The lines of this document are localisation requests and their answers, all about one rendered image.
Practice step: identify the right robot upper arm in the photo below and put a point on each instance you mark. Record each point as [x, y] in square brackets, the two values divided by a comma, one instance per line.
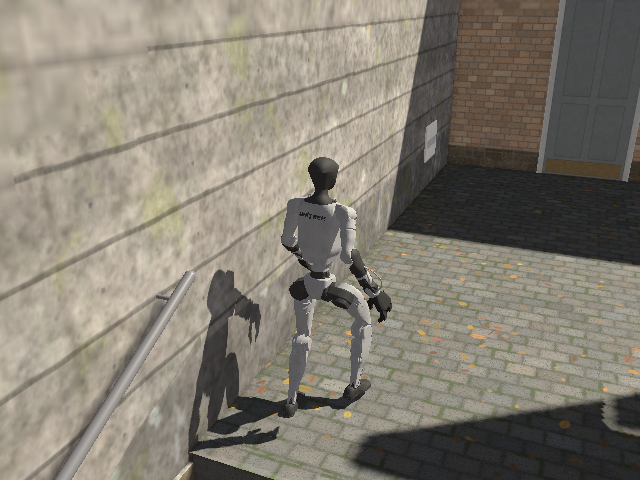
[347, 217]

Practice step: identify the right robot hand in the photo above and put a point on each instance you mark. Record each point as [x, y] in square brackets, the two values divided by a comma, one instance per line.
[382, 303]

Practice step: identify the left robot forearm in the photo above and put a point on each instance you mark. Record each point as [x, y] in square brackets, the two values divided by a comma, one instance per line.
[295, 250]

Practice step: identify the robot right thigh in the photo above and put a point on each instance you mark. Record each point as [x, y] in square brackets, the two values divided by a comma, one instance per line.
[351, 299]

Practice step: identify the left robot upper arm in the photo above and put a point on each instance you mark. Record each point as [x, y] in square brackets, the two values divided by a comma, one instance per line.
[291, 222]

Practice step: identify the right robot forearm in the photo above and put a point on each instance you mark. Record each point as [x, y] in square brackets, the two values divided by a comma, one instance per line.
[362, 275]

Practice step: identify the left robot hand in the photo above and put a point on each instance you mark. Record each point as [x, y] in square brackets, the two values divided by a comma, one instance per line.
[305, 264]

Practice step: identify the robot torso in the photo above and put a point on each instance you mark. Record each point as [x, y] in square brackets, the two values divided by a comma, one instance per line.
[320, 243]

